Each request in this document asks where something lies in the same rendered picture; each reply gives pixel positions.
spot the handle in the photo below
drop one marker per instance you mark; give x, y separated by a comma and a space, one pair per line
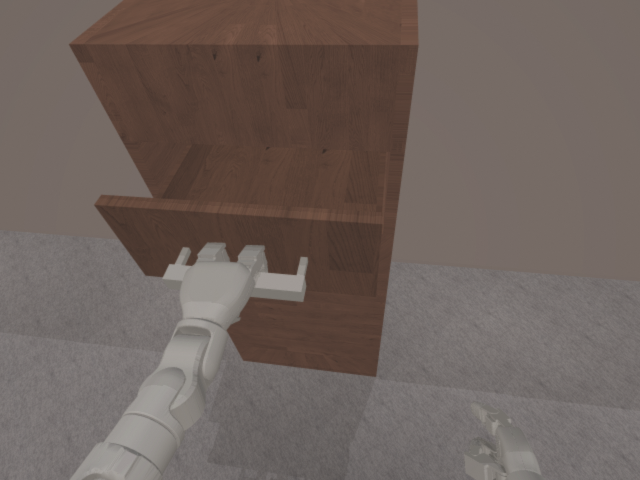
267, 285

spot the drawer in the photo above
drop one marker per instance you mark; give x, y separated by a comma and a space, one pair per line
317, 203

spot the robot left forearm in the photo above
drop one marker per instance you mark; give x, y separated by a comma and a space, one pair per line
169, 402

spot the cabinet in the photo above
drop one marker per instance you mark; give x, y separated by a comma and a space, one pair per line
313, 74

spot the robot left hand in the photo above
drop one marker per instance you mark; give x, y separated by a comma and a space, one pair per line
216, 289

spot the robot right hand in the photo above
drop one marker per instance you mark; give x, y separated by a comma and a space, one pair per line
512, 452

